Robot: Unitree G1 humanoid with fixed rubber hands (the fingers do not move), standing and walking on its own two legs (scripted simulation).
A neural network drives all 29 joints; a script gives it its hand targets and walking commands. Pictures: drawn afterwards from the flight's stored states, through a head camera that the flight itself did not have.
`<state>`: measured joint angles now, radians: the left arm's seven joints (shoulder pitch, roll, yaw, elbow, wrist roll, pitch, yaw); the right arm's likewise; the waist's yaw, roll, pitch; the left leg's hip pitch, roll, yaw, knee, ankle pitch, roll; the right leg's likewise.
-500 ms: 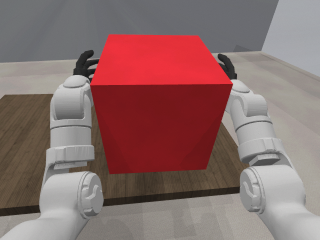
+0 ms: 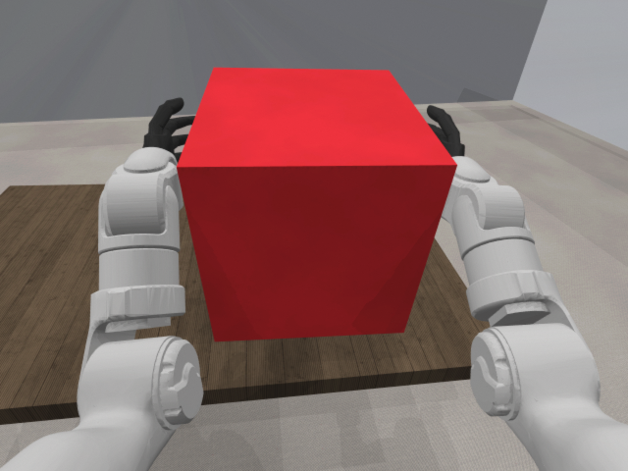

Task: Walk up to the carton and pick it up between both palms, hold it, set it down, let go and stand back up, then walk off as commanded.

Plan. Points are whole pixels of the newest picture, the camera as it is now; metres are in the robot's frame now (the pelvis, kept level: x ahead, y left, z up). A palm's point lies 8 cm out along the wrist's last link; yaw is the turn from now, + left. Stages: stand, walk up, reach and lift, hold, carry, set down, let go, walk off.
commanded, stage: hold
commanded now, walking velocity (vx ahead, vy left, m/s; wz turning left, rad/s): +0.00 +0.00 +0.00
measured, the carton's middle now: (307, 197) +0.40 -0.02 +0.22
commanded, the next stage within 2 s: none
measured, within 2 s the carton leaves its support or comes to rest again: neither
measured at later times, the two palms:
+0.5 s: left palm (161, 163) +0.37 +0.15 +0.28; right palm (444, 168) +0.37 -0.18 +0.28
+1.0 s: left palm (162, 162) +0.37 +0.15 +0.28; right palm (444, 168) +0.37 -0.18 +0.28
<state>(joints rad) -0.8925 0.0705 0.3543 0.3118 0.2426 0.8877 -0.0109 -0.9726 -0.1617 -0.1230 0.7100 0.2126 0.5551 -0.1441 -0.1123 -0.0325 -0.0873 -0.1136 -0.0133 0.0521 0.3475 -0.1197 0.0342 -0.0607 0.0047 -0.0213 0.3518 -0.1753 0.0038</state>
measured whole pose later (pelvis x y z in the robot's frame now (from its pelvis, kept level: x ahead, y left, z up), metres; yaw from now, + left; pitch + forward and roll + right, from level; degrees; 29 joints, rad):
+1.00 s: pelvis +0.00 +0.00 +0.00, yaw +0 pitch -7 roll +0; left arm -0.89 0.07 0.35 0.31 0.24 0.89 -0.01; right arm -0.97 -0.16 -0.12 0.71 0.21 0.56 -0.14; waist -0.11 -0.03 -0.09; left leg -0.11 -0.01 0.05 0.35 -0.12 0.03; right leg -0.06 0.00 -0.02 0.35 -0.18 0.00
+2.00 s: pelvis +0.00 +0.00 +0.00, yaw +0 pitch -7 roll +0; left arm -0.89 0.07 0.36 0.31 0.24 0.89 -0.01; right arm -0.97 -0.16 -0.12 0.71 0.21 0.56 -0.14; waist -0.11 -0.03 -0.09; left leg -0.12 -0.01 0.05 0.35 -0.12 0.04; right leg -0.06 0.00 -0.02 0.35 -0.18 0.00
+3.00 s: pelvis +0.00 +0.00 +0.00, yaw +0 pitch -7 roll -1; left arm -0.89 0.07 0.35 0.31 0.24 0.89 0.00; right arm -0.97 -0.16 -0.12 0.71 0.22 0.57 -0.15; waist -0.11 -0.03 -0.09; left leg -0.12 -0.01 0.05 0.36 -0.13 0.04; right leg -0.06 0.00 -0.02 0.35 -0.18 0.00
